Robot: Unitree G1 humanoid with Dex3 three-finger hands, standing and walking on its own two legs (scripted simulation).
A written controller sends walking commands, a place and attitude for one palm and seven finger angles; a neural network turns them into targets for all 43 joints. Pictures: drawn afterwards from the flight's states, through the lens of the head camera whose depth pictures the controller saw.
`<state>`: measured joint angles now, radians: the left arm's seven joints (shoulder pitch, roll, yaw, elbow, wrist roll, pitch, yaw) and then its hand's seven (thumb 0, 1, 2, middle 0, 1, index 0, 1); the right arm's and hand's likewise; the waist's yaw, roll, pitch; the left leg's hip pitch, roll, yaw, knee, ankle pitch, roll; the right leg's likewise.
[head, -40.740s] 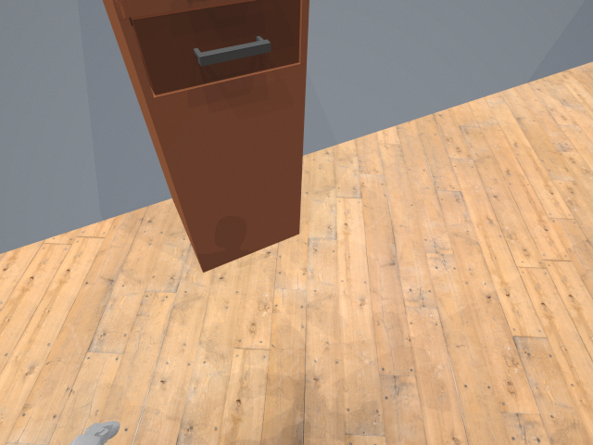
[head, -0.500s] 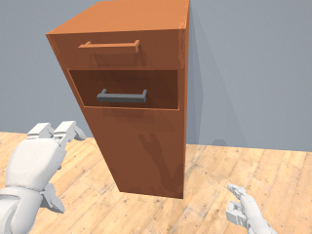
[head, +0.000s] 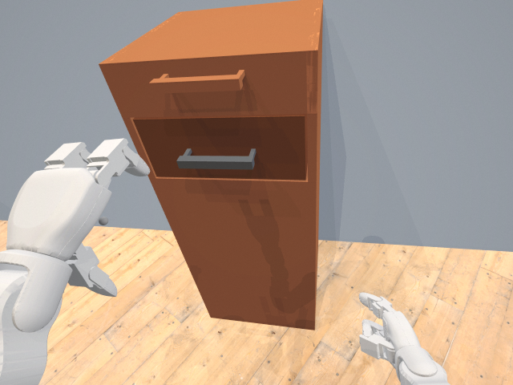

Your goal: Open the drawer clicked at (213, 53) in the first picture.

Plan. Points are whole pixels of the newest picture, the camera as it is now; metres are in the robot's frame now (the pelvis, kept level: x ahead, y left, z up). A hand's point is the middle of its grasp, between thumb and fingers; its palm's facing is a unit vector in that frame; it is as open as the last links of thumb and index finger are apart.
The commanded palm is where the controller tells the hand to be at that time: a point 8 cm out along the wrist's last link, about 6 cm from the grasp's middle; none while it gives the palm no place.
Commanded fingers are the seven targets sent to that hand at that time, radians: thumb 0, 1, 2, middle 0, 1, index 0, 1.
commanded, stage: lift the hand off the handle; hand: left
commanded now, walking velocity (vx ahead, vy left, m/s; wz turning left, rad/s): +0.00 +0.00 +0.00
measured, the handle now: (217, 157) +0.55 +0.19 +0.09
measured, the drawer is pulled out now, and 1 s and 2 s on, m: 0.00 0.00 0.00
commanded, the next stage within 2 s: draw the hand back to the body in 0.04 s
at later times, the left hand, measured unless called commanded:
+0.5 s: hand (90, 227) +0.22 +0.23 +0.22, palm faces +0.24 -0.10 -0.97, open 13.9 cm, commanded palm +0.15 +0.23 +0.29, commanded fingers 0.00 -0.50 0.30 -0.30 -1.20 -0.30 -1.20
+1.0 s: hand (88, 211) +0.20 +0.20 +0.27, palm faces +0.44 -0.83 -0.36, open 13.1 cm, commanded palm +0.15 +0.25 +0.28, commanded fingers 0.00 -0.01 0.51 -0.26 -0.88 -0.26 -0.88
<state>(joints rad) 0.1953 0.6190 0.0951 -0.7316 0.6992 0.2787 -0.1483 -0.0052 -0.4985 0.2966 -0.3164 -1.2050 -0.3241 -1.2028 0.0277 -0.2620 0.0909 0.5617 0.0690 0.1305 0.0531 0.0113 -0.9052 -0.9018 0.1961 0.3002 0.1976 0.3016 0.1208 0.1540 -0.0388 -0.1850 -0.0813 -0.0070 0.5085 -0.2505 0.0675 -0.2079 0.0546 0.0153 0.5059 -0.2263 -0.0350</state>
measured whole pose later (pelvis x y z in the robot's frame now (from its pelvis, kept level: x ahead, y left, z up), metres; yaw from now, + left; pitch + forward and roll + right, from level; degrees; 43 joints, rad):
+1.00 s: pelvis +0.03 -0.01 +0.00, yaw +1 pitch -3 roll -1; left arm 0.38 0.37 0.38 -0.79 -0.08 -0.14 0.08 -0.01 -0.32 0.38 -0.30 -1.09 -0.31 -1.08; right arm 0.20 -0.19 0.08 0.61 0.01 -0.12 -0.03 0.01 -0.90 -0.90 0.20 0.30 0.20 0.30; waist 0.07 0.04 0.01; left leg -0.16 -0.05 -0.04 0.50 -0.28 0.05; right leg -0.14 0.08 -0.01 0.43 -0.23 -0.06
